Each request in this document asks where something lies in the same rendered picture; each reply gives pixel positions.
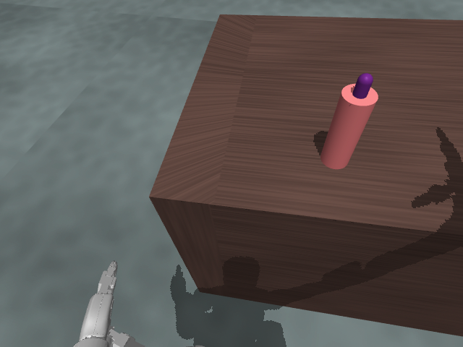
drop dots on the left robot hand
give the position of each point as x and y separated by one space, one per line
97 320

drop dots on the bottle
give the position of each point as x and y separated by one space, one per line
353 110

